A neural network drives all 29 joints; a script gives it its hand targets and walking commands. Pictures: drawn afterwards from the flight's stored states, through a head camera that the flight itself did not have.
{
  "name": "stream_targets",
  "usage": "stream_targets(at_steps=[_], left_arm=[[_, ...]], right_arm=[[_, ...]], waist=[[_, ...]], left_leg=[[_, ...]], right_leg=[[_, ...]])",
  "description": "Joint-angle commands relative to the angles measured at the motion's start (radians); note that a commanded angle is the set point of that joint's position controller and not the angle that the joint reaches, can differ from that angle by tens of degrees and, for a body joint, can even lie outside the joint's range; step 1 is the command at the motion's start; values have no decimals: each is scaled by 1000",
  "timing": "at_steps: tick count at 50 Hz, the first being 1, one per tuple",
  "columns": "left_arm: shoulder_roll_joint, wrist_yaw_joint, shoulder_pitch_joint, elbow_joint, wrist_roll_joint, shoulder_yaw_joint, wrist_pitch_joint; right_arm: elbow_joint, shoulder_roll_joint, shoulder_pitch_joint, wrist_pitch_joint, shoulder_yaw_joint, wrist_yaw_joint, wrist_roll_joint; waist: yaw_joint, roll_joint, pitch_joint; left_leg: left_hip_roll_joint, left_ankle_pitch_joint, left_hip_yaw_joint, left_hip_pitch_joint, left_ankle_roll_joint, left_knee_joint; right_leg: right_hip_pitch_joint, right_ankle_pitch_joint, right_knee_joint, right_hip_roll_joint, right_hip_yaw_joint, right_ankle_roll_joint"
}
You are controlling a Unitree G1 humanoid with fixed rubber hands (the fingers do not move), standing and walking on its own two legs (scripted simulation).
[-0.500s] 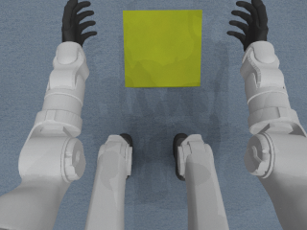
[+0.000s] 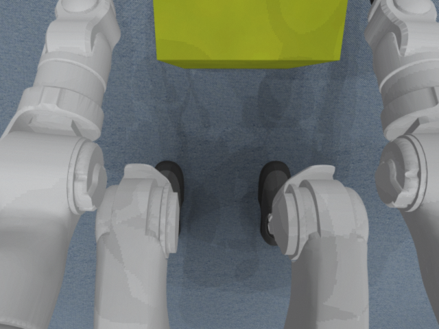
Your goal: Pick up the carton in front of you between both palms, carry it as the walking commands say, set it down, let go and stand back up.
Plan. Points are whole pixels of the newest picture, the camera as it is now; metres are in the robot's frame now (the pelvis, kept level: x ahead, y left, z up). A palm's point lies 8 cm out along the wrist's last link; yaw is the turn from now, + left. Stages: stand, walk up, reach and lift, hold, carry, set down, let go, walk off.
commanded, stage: reach and lift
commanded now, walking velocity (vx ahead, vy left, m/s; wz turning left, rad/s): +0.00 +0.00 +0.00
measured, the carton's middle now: out of the picture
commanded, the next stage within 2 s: none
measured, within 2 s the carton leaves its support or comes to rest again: leaves its support in 0.84 s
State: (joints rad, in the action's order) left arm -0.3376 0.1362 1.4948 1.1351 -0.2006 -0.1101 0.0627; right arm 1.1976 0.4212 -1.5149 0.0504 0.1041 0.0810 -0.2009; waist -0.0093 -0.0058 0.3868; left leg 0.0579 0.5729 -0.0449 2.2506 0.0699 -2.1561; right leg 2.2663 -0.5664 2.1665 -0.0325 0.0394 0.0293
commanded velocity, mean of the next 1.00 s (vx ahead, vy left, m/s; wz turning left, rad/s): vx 0.00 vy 0.00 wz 0.00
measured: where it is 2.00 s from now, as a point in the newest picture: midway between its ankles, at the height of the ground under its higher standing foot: (220, 216)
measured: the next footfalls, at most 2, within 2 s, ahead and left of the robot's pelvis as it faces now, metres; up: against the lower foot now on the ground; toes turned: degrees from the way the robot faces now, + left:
none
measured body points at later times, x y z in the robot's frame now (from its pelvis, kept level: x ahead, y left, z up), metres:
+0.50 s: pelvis +0.00 +0.00 +0.00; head +0.37 -0.01 +0.23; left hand +0.56 +0.13 -0.19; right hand +0.56 -0.18 -0.19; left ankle +0.11 +0.13 -0.34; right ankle +0.11 -0.12 -0.34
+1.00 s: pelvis +0.01 +0.00 +0.00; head +0.33 -0.02 +0.31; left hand +0.56 +0.12 -0.11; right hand +0.54 -0.18 -0.11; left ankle +0.11 +0.14 -0.34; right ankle +0.11 -0.13 -0.34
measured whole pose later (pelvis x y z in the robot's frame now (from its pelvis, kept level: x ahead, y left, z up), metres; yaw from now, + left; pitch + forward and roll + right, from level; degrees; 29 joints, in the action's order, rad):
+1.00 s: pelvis +0.01 +0.00 +0.00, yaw -1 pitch +40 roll +1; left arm -0.14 0.18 1.22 0.78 -0.07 -0.27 0.25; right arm 0.80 0.20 -1.23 0.28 0.23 0.13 -0.06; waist -0.02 -0.03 0.11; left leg 0.12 0.60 -0.08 2.26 0.10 -2.15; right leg 2.28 -0.58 2.16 -0.09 0.07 0.07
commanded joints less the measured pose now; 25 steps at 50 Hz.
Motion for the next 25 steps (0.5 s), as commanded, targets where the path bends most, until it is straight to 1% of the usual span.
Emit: stream_targets(at_steps=[1, 4, 6, 10, 12, 17, 22, 25], left_arm=[[-118, 0, 275, -117, -13, 12, -36], [-98, -1, 223, -123, -26, 31, -46], [-91, 2, 194, -133, -29, 35, -48], [-86, 8, 159, -105, -16, 17, -44], [-82, 7, 165, -99, -10, 12, -43], [-71, 5, 214, -91, -15, 23, -40], [28, 0, 295, -90, -38, 81, -36], [80, 0, 310, -78, 9, 50, -33]], right_arm=[[-106, 138, -277, -38, 0, 6, -10], [-108, 109, -215, -47, -6, 13, -16], [-125, 97, -191, -49, -10, 17, -21], [-115, 82, -172, -43, -8, 15, -19], [-112, 75, -178, -42, -8, 13, -15], [-102, 67, -215, -38, -13, 11, -16], [-96, -24, -287, -36, -56, 4, -28], [-83, -75, -313, -33, -35, 1, 14]], waist=[[-23, -2, -1292], [-33, -9, -1334], [-29, -12, -1366], [-15, -6, -1291], [-13, -1, -1257], [-20, -3, -1216], [-32, -14, -1207], [-31, -14, -1177]], left_leg=[[-18, -356, 94, -564, -13, 101], [-12, -417, 94, -591, -12, 80], [-8, -439, 96, -611, -12, 78], [-6, -387, 94, -569, -14, 94], [-5, -355, 93, -547, -14, 103], [-6, -296, 89, -536, -14, 120], [8, -269, 91, -559, -13, 135], [19, -260, 93, -578, -12, 134]], right_leg=[[-633, 404, -132, 13, -54, 13], [-656, 469, -117, 5, -57, 14], [-664, 487, -114, 1, -62, 15], [-603, 419, -123, 3, -65, 17], [-578, 384, -130, 4, -65, 17], [-550, 317, -149, 9, -66, 14], [-553, 283, -165, 0, -69, 7], [-562, 271, -166, -13, -71, 8]])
